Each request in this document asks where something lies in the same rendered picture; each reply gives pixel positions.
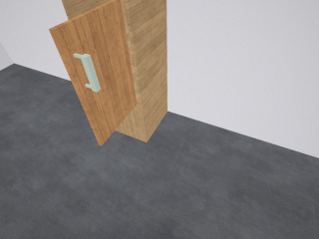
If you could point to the handle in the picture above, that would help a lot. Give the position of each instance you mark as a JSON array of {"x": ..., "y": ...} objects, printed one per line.
[{"x": 90, "y": 71}]

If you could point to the cupboard door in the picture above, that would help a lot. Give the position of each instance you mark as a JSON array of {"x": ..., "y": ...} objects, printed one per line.
[{"x": 101, "y": 33}]

